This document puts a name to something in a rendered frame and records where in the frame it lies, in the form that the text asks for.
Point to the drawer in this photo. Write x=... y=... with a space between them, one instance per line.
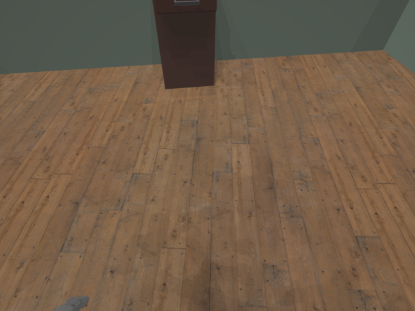
x=168 y=7

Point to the left robot hand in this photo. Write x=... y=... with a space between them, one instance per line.
x=74 y=304

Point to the cabinet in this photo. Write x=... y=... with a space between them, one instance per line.
x=187 y=48

